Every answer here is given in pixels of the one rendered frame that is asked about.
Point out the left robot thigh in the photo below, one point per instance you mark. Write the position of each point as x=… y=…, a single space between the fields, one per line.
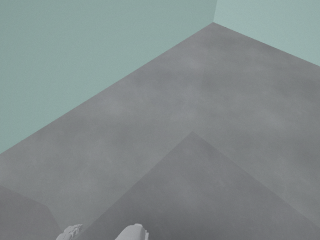
x=133 y=232

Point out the robot left hand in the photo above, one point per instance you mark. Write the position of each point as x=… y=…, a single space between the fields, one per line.
x=70 y=232

